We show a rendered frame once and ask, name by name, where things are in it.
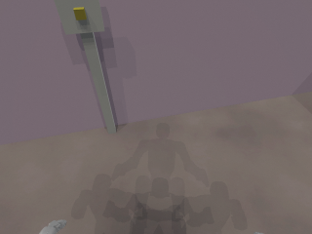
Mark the panel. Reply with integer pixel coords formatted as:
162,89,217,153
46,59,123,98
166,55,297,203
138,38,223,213
54,0,116,134

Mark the button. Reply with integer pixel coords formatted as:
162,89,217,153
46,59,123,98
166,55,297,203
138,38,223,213
73,7,87,20

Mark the left robot hand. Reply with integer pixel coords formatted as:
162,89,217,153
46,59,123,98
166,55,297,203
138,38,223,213
39,219,67,234

